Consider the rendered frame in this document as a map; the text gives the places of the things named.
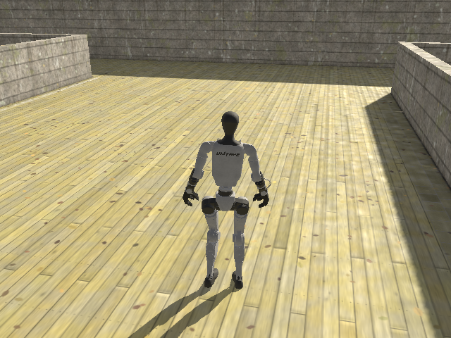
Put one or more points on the left robot upper arm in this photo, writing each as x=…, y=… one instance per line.
x=205, y=148

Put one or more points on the left robot shin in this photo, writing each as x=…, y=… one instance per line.
x=211, y=254

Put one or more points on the robot right hand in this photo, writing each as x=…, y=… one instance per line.
x=259, y=197

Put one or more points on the robot head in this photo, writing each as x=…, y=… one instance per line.
x=230, y=122

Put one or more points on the robot left forearm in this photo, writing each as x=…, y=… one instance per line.
x=191, y=183

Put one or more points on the robot left hand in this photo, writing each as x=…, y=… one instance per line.
x=191, y=196

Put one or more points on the robot right forearm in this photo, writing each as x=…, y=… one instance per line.
x=261, y=186

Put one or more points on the right robot upper arm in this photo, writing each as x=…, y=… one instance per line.
x=253, y=162

